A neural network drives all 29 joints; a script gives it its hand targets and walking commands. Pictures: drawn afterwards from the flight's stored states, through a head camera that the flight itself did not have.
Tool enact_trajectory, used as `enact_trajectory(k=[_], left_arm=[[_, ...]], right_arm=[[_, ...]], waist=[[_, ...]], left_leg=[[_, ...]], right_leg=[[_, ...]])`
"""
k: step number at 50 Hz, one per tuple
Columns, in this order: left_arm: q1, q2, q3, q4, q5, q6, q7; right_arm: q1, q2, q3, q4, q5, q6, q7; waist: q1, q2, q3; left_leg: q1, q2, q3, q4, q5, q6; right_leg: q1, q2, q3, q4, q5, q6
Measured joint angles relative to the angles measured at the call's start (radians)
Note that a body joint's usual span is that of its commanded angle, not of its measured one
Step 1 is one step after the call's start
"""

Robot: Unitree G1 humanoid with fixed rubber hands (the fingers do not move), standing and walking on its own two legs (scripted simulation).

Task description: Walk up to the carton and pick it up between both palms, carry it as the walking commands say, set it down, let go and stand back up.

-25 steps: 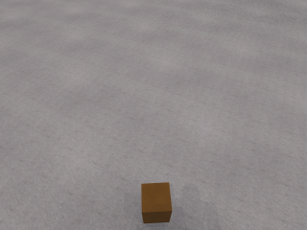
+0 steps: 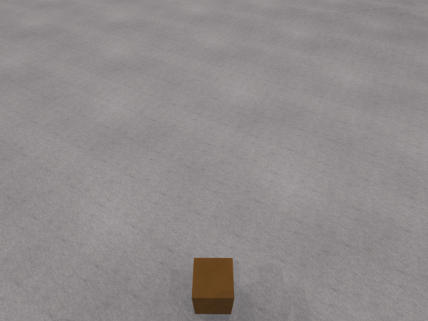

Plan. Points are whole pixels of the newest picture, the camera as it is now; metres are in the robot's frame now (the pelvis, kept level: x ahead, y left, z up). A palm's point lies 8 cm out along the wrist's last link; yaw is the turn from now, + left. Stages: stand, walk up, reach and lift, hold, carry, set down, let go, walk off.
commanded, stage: stand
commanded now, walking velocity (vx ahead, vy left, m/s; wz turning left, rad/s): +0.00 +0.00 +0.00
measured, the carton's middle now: (213, 287) +0.39 +0.03 -0.66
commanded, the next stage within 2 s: reach and lift in 0.10 s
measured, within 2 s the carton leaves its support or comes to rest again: neither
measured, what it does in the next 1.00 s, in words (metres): lowers itself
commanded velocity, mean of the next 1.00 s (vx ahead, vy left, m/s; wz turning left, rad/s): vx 0.00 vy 0.00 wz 0.00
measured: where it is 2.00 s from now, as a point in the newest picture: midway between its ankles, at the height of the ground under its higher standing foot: outside the picture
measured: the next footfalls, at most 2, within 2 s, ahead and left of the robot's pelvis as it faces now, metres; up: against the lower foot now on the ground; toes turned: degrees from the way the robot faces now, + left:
none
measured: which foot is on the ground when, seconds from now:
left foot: down 0.00-1.00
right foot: down 0.00-1.00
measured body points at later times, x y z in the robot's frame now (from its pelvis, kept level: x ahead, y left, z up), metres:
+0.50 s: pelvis -0.01 +0.00 -0.04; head +0.09 +0.01 +0.41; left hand +0.13 +0.21 -0.17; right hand +0.14 -0.20 -0.17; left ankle +0.01 +0.10 -0.75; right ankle -0.04 -0.09 -0.75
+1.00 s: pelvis -0.10 +0.00 -0.09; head +0.07 +0.01 +0.32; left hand +0.24 +0.21 -0.20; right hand +0.24 -0.18 -0.20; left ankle +0.01 +0.11 -0.75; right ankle -0.04 -0.09 -0.75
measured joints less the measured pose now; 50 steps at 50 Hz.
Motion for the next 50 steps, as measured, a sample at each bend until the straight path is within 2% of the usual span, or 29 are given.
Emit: enact_trajectory(k=[5,6,9,11,15,18,21,24,27,31,40,50], left_arm=[[-0.006,0.004,0.001,-0.006,-0.001,0.001,0.001],[0.004,0.010,-0.012,-0.048,-0.030,0.022,-0.003],[-0.075,0.051,-0.049,-0.311,-0.073,0.196,0.002],[-0.207,0.077,-0.050,-0.418,-0.080,0.343,-0.002],[-0.374,0.089,-0.036,-0.527,-0.083,0.616,-0.004],[-0.336,0.058,-0.022,-0.597,-0.057,0.692,-0.006],[-0.239,0.017,0.000,-0.651,-0.029,0.671,-0.014],[-0.171,-0.013,0.018,-0.688,-0.009,0.605,-0.021],[-0.157,-0.029,0.037,-0.713,0.012,0.528,-0.028],[-0.196,-0.037,0.064,-0.724,0.020,0.459,-0.039],[-0.383,-0.026,0.124,-0.687,0.031,0.469,-0.044],[-0.771,-0.008,0.156,-0.518,0.019,0.487,-0.009]], right_arm=[[0.008,0.003,0.002,0.005,0.000,-0.001,-0.002],[0.019,0.001,0.011,-0.033,0.027,0.021,0.001],[-0.037,-0.024,0.035,-0.256,0.098,0.172,-0.014],[-0.135,-0.049,0.047,-0.364,0.114,0.316,-0.013],[-0.284,-0.059,0.064,-0.498,0.113,0.584,-0.008],[-0.275,-0.022,0.054,-0.557,0.081,0.661,-0.001],[-0.217,0.026,0.030,-0.599,0.035,0.643,0.015],[-0.169,0.056,0.009,-0.628,-0.004,0.582,0.029],[-0.154,0.065,-0.008,-0.649,-0.029,0.510,0.035],[-0.175,0.061,-0.016,-0.678,-0.025,0.451,0.032],[-0.346,0.069,-0.021,-0.681,0.010,0.475,0.008],[-0.729,0.068,-0.109,-0.506,0.019,0.498,-0.037]], waist=[[-0.003,0.000,-0.001],[-0.002,-0.004,-0.039],[-0.006,-0.012,-0.066],[-0.004,-0.015,-0.061],[0.002,-0.029,-0.080],[-0.003,-0.028,-0.098],[-0.011,-0.021,-0.099],[-0.014,-0.016,-0.100],[-0.012,-0.010,-0.108],[-0.015,0.000,-0.119],[-0.025,-0.009,-0.066],[-0.017,0.003,0.049]], left_leg=[[-0.003,0.000,0.000,0.002,-0.002,0.000],[-0.063,0.000,0.003,0.045,-0.042,0.005],[-0.246,0.003,0.002,0.226,-0.102,0.012],[-0.328,0.008,-0.001,0.314,-0.105,0.009],[-0.408,0.013,0.007,0.369,-0.133,0.003],[-0.413,0.010,0.009,0.342,-0.129,0.011],[-0.422,0.009,0.007,0.319,-0.121,0.011],[-0.480,0.003,-0.001,0.343,-0.121,0.010],[-0.566,-0.002,-0.015,0.399,-0.136,0.005],[-0.675,-0.002,-0.023,0.484,-0.152,0.005],[-0.774,0.007,-0.030,0.613,-0.160,0.001],[-0.866,0.013,-0.036,0.685,-0.133,0.006]], right_leg=[[-0.003,0.000,0.000,0.002,-0.002,-0.001],[-0.067,-0.002,0.002,0.051,-0.035,-0.002],[-0.262,-0.012,-0.004,0.262,-0.100,-0.005],[-0.343,-0.014,-0.010,0.356,-0.133,-0.007],[-0.430,-0.013,-0.001,0.418,-0.163,-0.003],[-0.433,-0.012,0.001,0.385,-0.153,-0.006],[-0.440,-0.012,0.002,0.359,-0.142,-0.005],[-0.498,-0.015,0.006,0.386,-0.147,-0.002],[-0.587,-0.017,0.007,0.450,-0.166,0.000],[-0.695,-0.020,-0.001,0.541,-0.189,-0.001],[-0.797,-0.019,-0.011,0.682,-0.206,-0.009],[-0.887,-0.018,-0.021,0.757,-0.182,-0.012]])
